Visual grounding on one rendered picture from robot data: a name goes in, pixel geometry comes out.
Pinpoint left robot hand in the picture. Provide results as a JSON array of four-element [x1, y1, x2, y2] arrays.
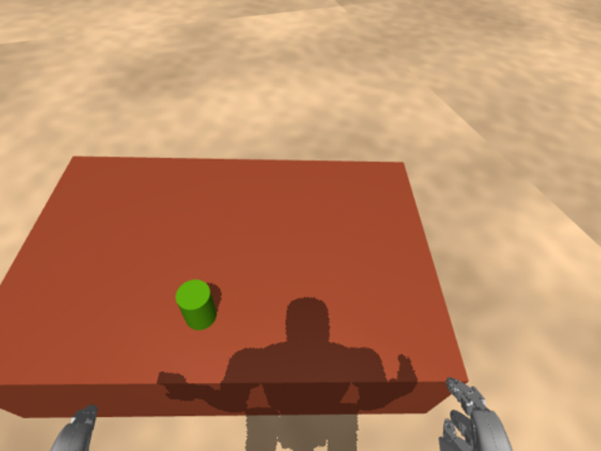
[[50, 405, 98, 451]]

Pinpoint can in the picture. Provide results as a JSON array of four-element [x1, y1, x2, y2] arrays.
[[176, 280, 217, 331]]

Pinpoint right robot hand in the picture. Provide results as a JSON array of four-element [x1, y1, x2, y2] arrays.
[[439, 378, 513, 451]]

